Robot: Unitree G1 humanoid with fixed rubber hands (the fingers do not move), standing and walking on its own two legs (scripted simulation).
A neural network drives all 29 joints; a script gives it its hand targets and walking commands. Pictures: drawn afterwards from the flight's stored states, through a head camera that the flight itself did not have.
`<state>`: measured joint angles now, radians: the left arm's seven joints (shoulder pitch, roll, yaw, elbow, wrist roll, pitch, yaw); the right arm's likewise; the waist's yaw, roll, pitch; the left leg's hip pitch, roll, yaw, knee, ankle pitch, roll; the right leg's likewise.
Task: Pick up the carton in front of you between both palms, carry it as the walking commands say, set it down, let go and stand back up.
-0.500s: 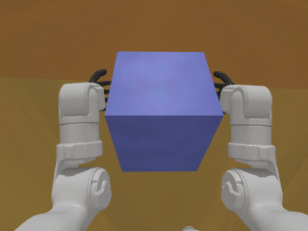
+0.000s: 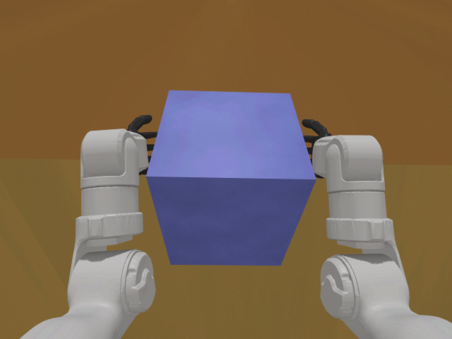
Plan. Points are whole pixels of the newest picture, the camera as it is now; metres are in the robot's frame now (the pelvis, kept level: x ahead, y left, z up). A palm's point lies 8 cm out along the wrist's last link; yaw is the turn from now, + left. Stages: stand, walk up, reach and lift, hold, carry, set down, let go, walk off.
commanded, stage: carry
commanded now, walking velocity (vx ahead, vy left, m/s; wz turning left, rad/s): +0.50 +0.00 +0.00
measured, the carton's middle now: (227, 182) +0.38 -0.02 +0.09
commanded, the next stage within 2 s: none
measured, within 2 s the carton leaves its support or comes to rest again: neither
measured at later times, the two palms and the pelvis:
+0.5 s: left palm (140, 51) +0.67 +0.15 +0.20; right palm (273, 39) +0.70 -0.15 +0.20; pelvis +0.30 -0.03 +0.05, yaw +0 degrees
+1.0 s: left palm out of the picture +1.02 +0.13 +0.26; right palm out of the picture +0.99 -0.17 +0.25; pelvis +0.62 +0.00 +0.08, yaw +0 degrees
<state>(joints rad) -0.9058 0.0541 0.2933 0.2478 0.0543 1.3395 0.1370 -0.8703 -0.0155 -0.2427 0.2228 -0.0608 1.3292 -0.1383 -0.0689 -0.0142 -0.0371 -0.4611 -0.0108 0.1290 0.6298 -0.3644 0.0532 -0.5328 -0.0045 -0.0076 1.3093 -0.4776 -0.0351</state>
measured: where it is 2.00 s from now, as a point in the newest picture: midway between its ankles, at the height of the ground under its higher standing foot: (207, 146)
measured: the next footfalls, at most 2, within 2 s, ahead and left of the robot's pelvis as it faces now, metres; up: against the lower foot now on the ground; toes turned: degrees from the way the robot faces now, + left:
right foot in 0.24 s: +0.34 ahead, -0.12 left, +0.03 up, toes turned -7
left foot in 0.64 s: +0.59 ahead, +0.10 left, +0.06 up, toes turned +7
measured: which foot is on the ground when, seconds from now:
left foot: down 0.00-0.28, up 0.30-0.62, down 0.64-1.00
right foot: up 0.00-0.22, down 0.24-0.66, up 0.68-1.00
